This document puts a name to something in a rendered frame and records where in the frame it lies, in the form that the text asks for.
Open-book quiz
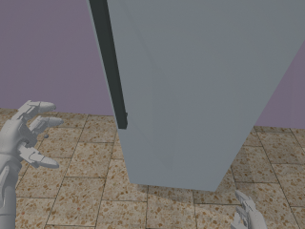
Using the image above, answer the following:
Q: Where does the left robot forearm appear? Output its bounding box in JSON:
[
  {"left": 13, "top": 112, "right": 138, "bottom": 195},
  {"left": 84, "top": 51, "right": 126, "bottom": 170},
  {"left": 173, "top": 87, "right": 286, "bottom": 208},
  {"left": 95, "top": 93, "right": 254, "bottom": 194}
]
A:
[{"left": 0, "top": 153, "right": 22, "bottom": 229}]

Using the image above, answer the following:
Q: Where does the right robot hand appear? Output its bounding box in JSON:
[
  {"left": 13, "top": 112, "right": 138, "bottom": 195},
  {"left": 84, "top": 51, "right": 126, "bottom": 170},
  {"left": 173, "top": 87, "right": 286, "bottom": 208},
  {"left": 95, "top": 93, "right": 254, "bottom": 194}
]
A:
[{"left": 231, "top": 190, "right": 268, "bottom": 229}]

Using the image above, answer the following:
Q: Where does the handle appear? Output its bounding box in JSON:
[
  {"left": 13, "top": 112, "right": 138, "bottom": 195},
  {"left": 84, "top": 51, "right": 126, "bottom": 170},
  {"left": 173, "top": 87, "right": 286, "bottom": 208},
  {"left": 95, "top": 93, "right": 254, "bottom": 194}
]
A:
[{"left": 89, "top": 0, "right": 128, "bottom": 130}]

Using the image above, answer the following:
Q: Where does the fridge door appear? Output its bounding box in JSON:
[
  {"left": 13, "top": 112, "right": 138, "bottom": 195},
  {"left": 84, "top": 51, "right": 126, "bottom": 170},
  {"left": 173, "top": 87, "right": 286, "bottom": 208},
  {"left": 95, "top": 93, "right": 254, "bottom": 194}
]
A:
[{"left": 87, "top": 0, "right": 305, "bottom": 192}]

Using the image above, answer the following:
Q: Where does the left robot hand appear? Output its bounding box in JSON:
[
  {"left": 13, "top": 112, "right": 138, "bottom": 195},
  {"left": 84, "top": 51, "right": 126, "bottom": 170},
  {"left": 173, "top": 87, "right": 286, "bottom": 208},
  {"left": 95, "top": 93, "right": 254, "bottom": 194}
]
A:
[{"left": 0, "top": 100, "right": 64, "bottom": 169}]

